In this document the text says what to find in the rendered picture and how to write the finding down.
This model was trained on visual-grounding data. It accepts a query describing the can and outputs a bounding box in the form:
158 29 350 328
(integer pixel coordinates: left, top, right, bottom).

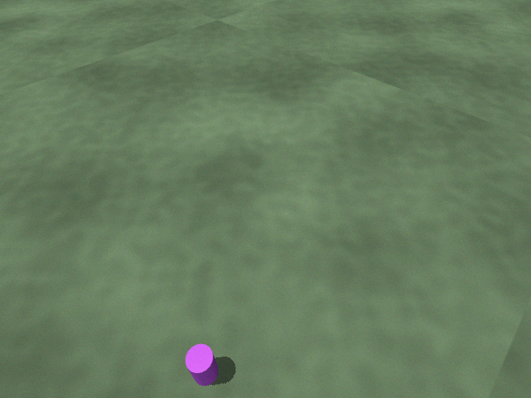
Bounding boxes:
185 344 218 386

